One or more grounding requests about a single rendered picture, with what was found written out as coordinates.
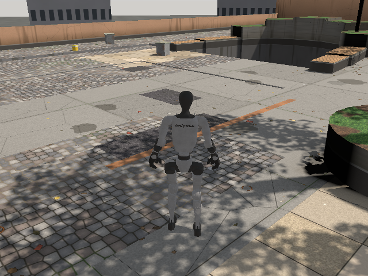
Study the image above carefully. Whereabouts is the robot head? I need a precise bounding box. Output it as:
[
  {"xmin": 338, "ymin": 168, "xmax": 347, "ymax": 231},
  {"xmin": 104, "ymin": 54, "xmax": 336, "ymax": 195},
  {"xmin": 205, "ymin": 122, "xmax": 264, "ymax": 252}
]
[{"xmin": 175, "ymin": 91, "xmax": 195, "ymax": 118}]

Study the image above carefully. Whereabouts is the right robot hand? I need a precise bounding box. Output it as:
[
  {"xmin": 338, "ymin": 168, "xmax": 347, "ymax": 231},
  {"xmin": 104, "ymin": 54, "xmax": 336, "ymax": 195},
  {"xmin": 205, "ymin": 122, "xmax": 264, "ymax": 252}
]
[{"xmin": 207, "ymin": 157, "xmax": 220, "ymax": 170}]

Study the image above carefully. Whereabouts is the left robot upper arm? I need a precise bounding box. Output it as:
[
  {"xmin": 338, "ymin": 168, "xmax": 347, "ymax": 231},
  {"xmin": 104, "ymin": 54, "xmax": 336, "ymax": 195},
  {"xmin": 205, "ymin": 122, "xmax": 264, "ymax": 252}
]
[{"xmin": 157, "ymin": 116, "xmax": 173, "ymax": 147}]

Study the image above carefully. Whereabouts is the right robot upper arm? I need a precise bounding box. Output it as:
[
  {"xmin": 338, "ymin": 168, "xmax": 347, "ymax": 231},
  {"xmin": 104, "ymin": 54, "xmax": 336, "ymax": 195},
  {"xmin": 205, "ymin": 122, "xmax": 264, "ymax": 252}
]
[{"xmin": 197, "ymin": 116, "xmax": 213, "ymax": 148}]

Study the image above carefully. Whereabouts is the robot right forearm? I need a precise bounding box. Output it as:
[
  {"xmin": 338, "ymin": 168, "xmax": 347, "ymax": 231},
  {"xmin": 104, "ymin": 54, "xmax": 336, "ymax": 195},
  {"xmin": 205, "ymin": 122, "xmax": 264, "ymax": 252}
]
[{"xmin": 207, "ymin": 139, "xmax": 219, "ymax": 160}]

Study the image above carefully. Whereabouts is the left robot hand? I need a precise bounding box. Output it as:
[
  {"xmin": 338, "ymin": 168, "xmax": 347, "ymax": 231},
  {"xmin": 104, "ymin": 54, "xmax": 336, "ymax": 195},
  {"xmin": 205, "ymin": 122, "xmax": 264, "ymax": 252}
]
[{"xmin": 149, "ymin": 156, "xmax": 162, "ymax": 169}]

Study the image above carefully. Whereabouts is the robot left forearm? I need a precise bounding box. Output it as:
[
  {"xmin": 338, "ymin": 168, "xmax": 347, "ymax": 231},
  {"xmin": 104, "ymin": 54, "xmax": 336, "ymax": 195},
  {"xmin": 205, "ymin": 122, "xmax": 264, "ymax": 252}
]
[{"xmin": 151, "ymin": 138, "xmax": 162, "ymax": 159}]

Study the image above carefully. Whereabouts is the left robot thigh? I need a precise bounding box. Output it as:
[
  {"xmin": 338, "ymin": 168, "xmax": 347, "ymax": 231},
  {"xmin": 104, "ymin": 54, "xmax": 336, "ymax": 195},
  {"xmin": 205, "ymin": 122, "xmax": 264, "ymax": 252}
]
[{"xmin": 164, "ymin": 159, "xmax": 178, "ymax": 194}]

